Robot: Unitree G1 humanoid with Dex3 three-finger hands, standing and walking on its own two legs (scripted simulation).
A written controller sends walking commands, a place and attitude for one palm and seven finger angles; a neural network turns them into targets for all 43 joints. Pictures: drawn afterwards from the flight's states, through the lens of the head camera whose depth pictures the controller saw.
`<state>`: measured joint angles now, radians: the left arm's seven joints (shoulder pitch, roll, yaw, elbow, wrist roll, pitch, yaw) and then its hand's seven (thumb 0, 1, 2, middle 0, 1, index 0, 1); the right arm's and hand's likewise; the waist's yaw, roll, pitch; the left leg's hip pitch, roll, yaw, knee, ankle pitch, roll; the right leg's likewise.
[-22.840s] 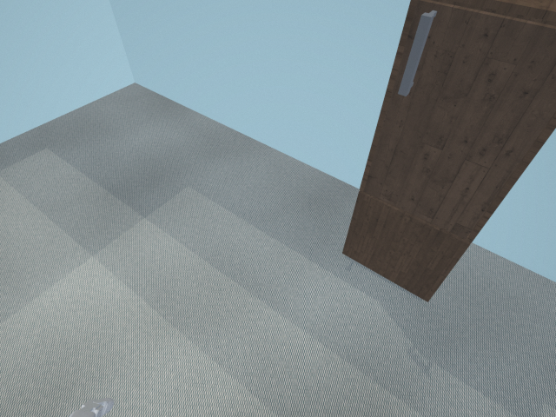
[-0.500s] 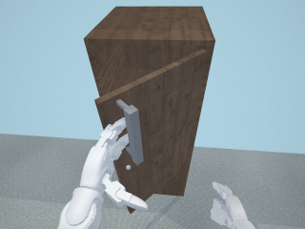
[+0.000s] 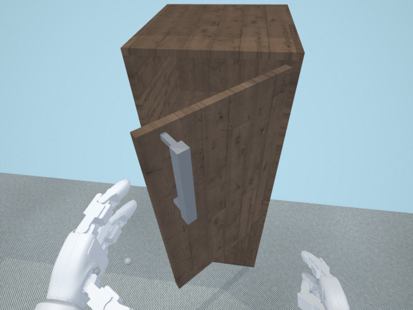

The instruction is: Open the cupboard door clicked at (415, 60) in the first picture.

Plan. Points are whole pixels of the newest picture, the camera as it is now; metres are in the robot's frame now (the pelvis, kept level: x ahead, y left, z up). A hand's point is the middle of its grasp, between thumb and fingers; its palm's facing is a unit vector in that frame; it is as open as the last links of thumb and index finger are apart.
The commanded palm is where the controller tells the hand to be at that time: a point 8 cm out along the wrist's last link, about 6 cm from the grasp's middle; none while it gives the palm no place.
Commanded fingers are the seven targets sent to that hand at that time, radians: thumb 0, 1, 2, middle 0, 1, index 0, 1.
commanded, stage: draw the hand back to the body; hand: left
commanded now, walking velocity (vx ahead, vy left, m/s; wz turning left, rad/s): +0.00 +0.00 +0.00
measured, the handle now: (178, 180) +0.29 +0.08 +0.16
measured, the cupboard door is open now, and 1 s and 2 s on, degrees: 46 46 46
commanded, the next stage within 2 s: step back with the hand held close in 1.64 s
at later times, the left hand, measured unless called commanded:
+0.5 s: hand (99, 248) +0.16 +0.17 +0.16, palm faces -0.02 -0.99 -0.10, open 16.3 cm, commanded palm +0.12 +0.23 +0.17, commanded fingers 0.00 -0.40 0.34 -0.15 -0.30 -0.15 -0.30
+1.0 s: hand (62, 224) +0.19 +0.23 +0.17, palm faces +0.36 -0.85 -0.39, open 12.2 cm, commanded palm +0.14 +0.28 +0.18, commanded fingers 0.00 0.48 0.72 -0.19 -0.30 -0.19 -0.30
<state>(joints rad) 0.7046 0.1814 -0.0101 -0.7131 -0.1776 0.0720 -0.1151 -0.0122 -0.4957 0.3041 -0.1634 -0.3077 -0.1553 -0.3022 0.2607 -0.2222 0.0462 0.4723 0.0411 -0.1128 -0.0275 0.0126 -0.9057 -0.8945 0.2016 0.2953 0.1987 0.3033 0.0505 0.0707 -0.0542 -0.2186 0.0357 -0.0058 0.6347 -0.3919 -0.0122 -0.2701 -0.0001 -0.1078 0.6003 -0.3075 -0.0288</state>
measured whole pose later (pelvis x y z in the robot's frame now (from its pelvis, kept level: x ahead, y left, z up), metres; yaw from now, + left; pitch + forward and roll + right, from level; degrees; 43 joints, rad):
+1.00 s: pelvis +0.00 +0.01 +0.01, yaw -1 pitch -3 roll +0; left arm 0.53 0.31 0.21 -0.51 -0.03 -0.10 0.13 0.00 0.15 0.58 -0.18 -0.30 -0.18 -0.30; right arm 0.21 -0.21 0.04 0.61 0.00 -0.15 -0.08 0.01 -0.90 -0.89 0.20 0.30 0.20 0.30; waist 0.07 0.07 0.02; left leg -0.10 0.01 0.02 0.48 -0.32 0.00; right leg -0.17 -0.02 -0.08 0.47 -0.24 -0.01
